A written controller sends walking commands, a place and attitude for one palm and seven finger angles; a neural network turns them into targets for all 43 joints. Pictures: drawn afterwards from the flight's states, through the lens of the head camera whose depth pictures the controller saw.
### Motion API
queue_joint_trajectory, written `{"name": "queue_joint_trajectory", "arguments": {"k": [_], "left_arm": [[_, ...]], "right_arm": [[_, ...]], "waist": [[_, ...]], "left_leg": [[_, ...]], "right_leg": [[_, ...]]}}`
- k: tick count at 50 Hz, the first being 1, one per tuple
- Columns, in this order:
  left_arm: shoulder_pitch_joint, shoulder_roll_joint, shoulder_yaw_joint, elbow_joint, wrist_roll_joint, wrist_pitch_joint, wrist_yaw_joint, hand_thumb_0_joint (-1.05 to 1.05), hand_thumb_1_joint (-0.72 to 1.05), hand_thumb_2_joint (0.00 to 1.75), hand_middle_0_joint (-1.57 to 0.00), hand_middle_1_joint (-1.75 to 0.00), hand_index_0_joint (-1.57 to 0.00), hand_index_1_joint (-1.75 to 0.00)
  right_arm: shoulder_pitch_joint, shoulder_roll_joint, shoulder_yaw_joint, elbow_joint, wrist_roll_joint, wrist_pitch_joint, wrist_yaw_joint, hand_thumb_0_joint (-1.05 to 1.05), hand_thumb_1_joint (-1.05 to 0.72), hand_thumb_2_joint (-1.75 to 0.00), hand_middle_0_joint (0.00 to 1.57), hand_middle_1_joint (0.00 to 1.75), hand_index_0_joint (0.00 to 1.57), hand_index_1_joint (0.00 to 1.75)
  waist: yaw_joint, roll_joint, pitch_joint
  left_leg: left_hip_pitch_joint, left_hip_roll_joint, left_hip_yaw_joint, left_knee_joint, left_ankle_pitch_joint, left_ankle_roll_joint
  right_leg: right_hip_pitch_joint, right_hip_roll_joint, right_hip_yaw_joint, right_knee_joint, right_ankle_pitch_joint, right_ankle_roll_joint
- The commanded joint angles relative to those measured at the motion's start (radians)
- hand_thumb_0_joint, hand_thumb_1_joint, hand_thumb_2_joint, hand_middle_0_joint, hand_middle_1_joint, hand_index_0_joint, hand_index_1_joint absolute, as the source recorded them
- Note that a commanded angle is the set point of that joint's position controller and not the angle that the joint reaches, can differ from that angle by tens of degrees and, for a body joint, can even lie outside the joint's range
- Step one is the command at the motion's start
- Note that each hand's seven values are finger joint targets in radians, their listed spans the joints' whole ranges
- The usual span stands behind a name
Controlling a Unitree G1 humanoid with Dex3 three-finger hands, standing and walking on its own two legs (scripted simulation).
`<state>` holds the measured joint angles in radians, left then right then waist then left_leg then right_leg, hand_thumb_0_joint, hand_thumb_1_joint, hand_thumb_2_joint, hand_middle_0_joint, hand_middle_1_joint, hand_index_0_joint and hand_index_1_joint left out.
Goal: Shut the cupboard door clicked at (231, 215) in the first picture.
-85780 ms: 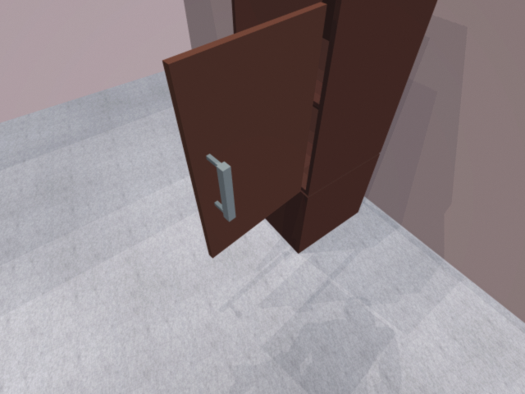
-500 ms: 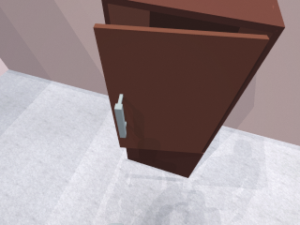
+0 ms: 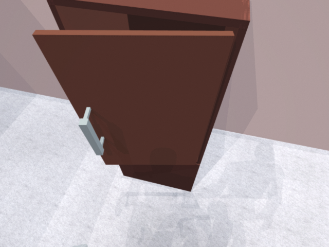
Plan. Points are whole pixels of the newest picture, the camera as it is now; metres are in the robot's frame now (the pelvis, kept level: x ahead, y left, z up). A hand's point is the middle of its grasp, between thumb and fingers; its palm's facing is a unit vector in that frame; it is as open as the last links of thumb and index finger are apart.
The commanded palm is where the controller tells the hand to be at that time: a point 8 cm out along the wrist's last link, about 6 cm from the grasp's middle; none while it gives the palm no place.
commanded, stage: come to a stop and stand still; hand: left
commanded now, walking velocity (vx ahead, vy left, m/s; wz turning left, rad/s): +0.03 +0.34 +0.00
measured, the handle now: (94, 132) +0.42 +0.24 -0.04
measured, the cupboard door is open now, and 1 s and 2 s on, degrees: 13 13 13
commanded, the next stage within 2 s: look again from close up in 0.96 s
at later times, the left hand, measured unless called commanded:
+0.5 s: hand out of the picture -0.02 +0.20 -0.18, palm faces +0.12 -0.97 -0.23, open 7.4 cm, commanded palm none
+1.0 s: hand out of the picture -0.04 +0.18 -0.16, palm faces +0.05 -0.98 -0.17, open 7.3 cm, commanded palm none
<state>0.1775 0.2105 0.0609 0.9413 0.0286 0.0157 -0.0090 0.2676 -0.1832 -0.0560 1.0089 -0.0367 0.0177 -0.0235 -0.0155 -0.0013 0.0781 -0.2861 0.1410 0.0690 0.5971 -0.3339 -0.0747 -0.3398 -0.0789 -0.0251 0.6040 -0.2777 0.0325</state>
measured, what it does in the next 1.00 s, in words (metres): steps on the spot: left foot, then right foot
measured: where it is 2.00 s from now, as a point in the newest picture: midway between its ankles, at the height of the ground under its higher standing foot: outside the picture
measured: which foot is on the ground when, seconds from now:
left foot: down 0.00-0.00, up 0.02-0.44, down 0.46-1.00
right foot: down 0.00-0.46, up 0.48-0.72, down 0.74-1.00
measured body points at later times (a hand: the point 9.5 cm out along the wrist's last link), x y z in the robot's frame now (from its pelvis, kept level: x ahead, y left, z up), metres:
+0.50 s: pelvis -0.02 +0.01 +0.00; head +0.00 +0.03 +0.45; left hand -0.02 +0.26 -0.16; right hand +0.09 -0.23 -0.13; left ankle -0.02 +0.11 -0.73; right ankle +0.01 -0.14 -0.72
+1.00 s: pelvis -0.04 +0.02 +0.02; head -0.03 +0.02 +0.47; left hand -0.04 +0.23 -0.15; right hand -0.04 -0.20 -0.14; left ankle -0.02 +0.11 -0.72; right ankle -0.05 -0.08 -0.72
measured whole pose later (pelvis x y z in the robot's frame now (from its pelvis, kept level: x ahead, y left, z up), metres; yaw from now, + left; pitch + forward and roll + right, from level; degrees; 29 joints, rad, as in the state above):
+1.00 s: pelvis -0.04 +0.02 +0.02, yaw +1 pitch -2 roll +1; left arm 0.28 0.15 0.00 1.10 0.02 0.00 0.03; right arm 0.29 -0.14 0.00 1.12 -0.01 0.01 -0.02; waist 0.00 -0.03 0.04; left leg -0.19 -0.02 0.08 0.41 -0.19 0.04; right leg -0.15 0.00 -0.04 0.45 -0.27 -0.02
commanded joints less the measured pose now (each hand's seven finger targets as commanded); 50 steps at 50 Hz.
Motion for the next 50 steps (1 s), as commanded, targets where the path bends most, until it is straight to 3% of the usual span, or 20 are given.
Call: {"name": "queue_joint_trajectory", "arguments": {"k": [1,2,3,4,7,12,17,20,21,22,23,24,28,33,35,38,39,40,46,50], "left_arm": [[0.184,0.206,0.022,0.002,0.000,-0.036,0.030,0.00,0.90,0.90,-0.20,-0.30,-0.20,-0.30],[0.129,0.194,0.019,-0.003,0.007,-0.031,0.026,0.00,0.90,0.90,-0.20,-0.30,-0.20,-0.30],[0.109,0.191,0.028,-0.005,0.007,-0.042,0.033,0.00,0.90,0.90,-0.20,-0.30,-0.20,-0.30],[0.097,0.155,0.017,-0.003,0.002,-0.044,0.039,0.00,0.90,0.90,-0.20,-0.30,-0.20,-0.30],[0.103,0.143,0.020,-0.011,0.001,-0.036,0.048,0.00,0.90,0.90,-0.20,-0.30,-0.20,-0.30],[0.133,0.164,0.035,-0.006,0.004,-0.030,0.062,0.00,0.90,0.90,-0.20,-0.30,-0.20,-0.30],[0.112,0.179,0.040,-0.014,0.015,-0.017,0.059,0.00,0.90,0.90,-0.20,-0.30,-0.20,-0.30],[0.081,0.171,0.037,-0.008,0.003,-0.006,0.051,0.00,0.90,0.90,-0.20,-0.30,-0.20,-0.30],[0.082,0.134,0.028,-0.013,0.003,0.001,0.050,0.00,0.90,0.90,-0.20,-0.30,-0.20,-0.30],[0.090,0.081,0.018,-0.023,-0.004,0.007,0.047,0.00,0.90,0.90,-0.20,-0.30,-0.20,-0.30],[0.096,0.037,0.008,-0.032,-0.009,0.014,0.046,0.00,0.90,0.90,-0.20,-0.30,-0.20,-0.30],[0.074,0.047,0.008,-0.033,-0.007,0.018,0.049,0.00,0.90,0.90,-0.20,-0.30,-0.20,-0.30],[0.129,0.013,-0.002,0.037,-0.003,0.018,0.040,0.00,0.90,0.90,-0.20,-0.30,-0.20,-0.30],[0.129,-0.018,-0.024,0.051,-0.007,-0.002,0.042,0.00,0.90,0.90,-0.20,-0.30,-0.20,-0.30],[0.181,-0.013,-0.027,0.079,-0.006,-0.015,0.047,0.00,0.90,0.90,-0.20,-0.30,-0.20,-0.30],[0.171,0.067,-0.029,0.093,-0.008,-0.036,0.049,0.00,0.90,0.90,-0.20,-0.30,-0.20,-0.30],[0.146,0.063,-0.033,0.096,-0.012,-0.036,0.046,0.00,0.90,0.90,-0.20,-0.30,-0.20,-0.30],[0.126,0.051,-0.033,0.096,-0.012,-0.039,0.047,0.00,0.90,0.90,-0.20,-0.30,-0.20,-0.30],[0.150,0.020,-0.045,0.119,-0.016,-0.033,0.048,0.00,0.90,0.90,-0.20,-0.30,-0.20,-0.30],[0.167,0.013,-0.048,0.143,-0.020,-0.030,0.047,0.00,0.90,0.90,-0.20,-0.30,-0.20,-0.30]], "right_arm": [[0.017,-0.045,-0.009,-0.098,0.021,0.005,0.001,0.00,-0.90,-0.90,0.20,0.30,0.20,0.30],[-0.003,-0.016,-0.006,-0.092,0.019,-0.001,0.010,0.00,-0.90,-0.90,0.20,0.30,0.20,0.30],[0.004,-0.026,-0.005,-0.079,0.016,0.005,0.009,0.00,-0.90,-0.90,0.20,0.30,0.20,0.30],[0.011,-0.059,-0.011,-0.066,0.017,0.006,0.009,0.00,-0.90,-0.90,0.20,0.30,0.20,0.30],[-0.008,-0.070,-0.012,-0.057,0.020,0.013,0.020,0.00,-0.90,-0.90,0.20,0.30,0.20,0.30],[-0.061,-0.067,-0.012,-0.084,0.015,0.032,0.031,0.00,-0.90,-0.90,0.20,0.30,0.20,0.30],[-0.085,-0.038,-0.005,-0.107,0.026,0.018,0.033,0.00,-0.90,-0.90,0.20,0.30,0.20,0.30],[0.022,-0.028,0.001,-0.063,0.028,0.000,0.025,0.00,-0.90,-0.90,0.20,0.30,0.20,0.30],[0.053,-0.047,-0.003,-0.051,0.030,-0.008,0.019,0.00,-0.90,-0.90,0.20,0.30,0.20,0.30],[0.071,-0.108,-0.012,-0.055,0.023,-0.016,0.014,0.00,-0.90,-0.90,0.20,0.30,0.20,0.30],[0.049,-0.166,-0.019,-0.074,0.015,-0.013,0.010,0.00,-0.90,-0.90,0.20,0.30,0.20,0.30],[0.019,-0.162,-0.016,-0.088,0.007,-0.003,0.007,0.00,-0.90,-0.90,0.20,0.30,0.20,0.30],[-0.096,-0.092,0.012,-0.096,0.008,-0.016,-0.005,0.00,-0.90,-0.90,0.20,0.30,0.20,0.30],[-0.011,-0.090,0.009,-0.055,0.008,-0.022,-0.010,0.00,-0.90,-0.90,0.20,0.30,0.20,0.30],[-0.008,-0.083,0.012,-0.040,0.019,-0.025,-0.009,0.00,-0.90,-0.90,0.20,0.30,0.20,0.30],[-0.003,-0.025,0.025,-0.034,0.030,-0.029,-0.001,0.00,-0.90,-0.90,0.20,0.30,0.20,0.30],[0.002,-0.025,0.026,-0.018,0.026,-0.027,0.001,0.00,-0.90,-0.90,0.20,0.30,0.20,0.30],[0.005,-0.021,0.023,-0.001,0.020,-0.021,0.000,0.00,-0.90,-0.90,0.20,0.30,0.20,0.30],[0.034,-0.030,0.041,0.065,0.023,-0.032,-0.004,0.00,-0.90,-0.90,0.20,0.30,0.20,0.30],[0.047,-0.028,0.046,0.090,0.024,-0.032,-0.008,0.00,-0.90,-0.90,0.20,0.30,0.20,0.30]], "waist": [[0.072,-0.223,-0.177],[0.049,-0.148,-0.091],[0.045,-0.332,-0.099],[0.039,-0.355,-0.088],[0.049,-0.225,-0.095],[0.067,-0.127,-0.085],[0.069,-0.176,-0.083],[0.017,-0.166,-0.115],[0.005,-0.099,-0.117],[-0.002,0.114,-0.131],[0.006,0.320,-0.095],[-0.001,0.241,-0.053],[0.056,0.165,-0.037],[0.028,0.094,-0.068],[0.053,0.034,-0.093],[0.017,-0.130,-0.066],[0.005,-0.096,-0.064],[0.003,-0.162,-0.049],[0.023,-0.007,0.005],[0.026,0.024,0.015]], "left_leg": [[-0.147,-0.092,-0.100,0.320,-0.310,0.065],[-0.178,-0.095,-0.070,0.349,-0.265,0.071],[-0.239,-0.106,-0.062,0.426,-0.234,0.056],[-0.256,-0.096,-0.080,0.470,-0.183,0.045],[-0.246,-0.115,-0.060,0.495,-0.100,0.029],[-0.271,-0.115,-0.069,0.465,-0.056,0.019],[-0.110,-0.126,-0.045,0.183,-0.085,0.036],[0.135,-0.171,0.022,-0.107,0.097,0.048],[0.227,-0.132,0.004,-0.192,0.136,0.055],[0.255,0.000,-0.144,-0.261,0.187,0.099],[0.159,0.170,-0.333,-0.326,0.309,0.195],[0.025,0.190,-0.325,-0.340,0.291,0.267],[-0.019,0.077,-0.197,-0.327,0.315,0.252],[0.105,0.076,-0.213,-0.296,0.369,0.255],[0.074,0.038,-0.189,-0.233,0.311,0.209],[0.027,-0.094,-0.073,-0.173,0.112,0.097],[0.085,-0.101,-0.078,-0.192,0.126,0.090],[0.114,-0.089,-0.074,-0.186,0.150,0.088],[0.102,-0.045,-0.119,-0.266,0.216,0.110],[0.089,-0.044,-0.125,-0.294,0.155,0.107]], "right_leg": [[0.172,-0.333,0.344,-0.287,0.335,-0.159],[0.119,-0.306,0.271,-0.267,0.337,-0.177],[0.166,-0.274,0.330,-0.239,0.475,-0.166],[0.185,-0.262,0.289,-0.218,0.569,-0.163],[0.189,-0.252,0.212,-0.214,0.582,-0.174],[0.191,-0.295,0.237,-0.264,0.356,-0.217],[0.100,-0.277,0.228,-0.254,0.251,-0.215],[0.006,-0.179,0.147,-0.179,0.148,-0.143],[-0.047,-0.125,0.110,-0.103,0.067,-0.108],[-0.103,-0.040,0.035,0.024,-0.070,-0.064],[-0.147,0.030,-0.047,0.165,-0.292,-0.017],[-0.106,0.029,-0.004,0.285,-0.306,-0.029],[-0.040,0.021,0.018,0.363,-0.170,-0.034],[0.039,0.028,-0.016,0.039,-0.155,-0.023],[0.169,0.022,-0.003,-0.182,0.023,-0.021],[0.179,-0.169,0.195,-0.271,0.249,-0.112],[0.119,-0.155,0.181,-0.265,0.196,-0.125],[0.086,-0.111,0.163,-0.267,0.153,-0.115],[0.116,-0.039,0.097,-0.267,0.069,-0.077],[0.126,-0.036,0.094,-0.278,0.037,-0.077]]}}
